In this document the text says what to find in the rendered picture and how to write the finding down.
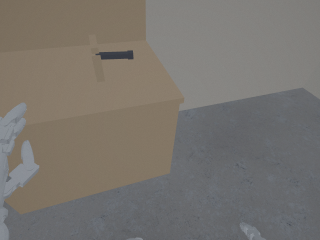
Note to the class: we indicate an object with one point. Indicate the left robot forearm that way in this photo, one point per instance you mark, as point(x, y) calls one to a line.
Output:
point(4, 232)

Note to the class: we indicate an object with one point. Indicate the left robot hand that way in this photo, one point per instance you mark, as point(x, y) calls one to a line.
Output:
point(10, 127)

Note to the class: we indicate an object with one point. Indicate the counter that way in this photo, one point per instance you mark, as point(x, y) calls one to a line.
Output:
point(93, 124)

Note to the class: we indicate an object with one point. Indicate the tap lever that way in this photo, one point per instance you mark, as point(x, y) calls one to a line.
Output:
point(116, 55)

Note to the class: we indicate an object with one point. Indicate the right robot hand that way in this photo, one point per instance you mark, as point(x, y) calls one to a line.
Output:
point(251, 232)

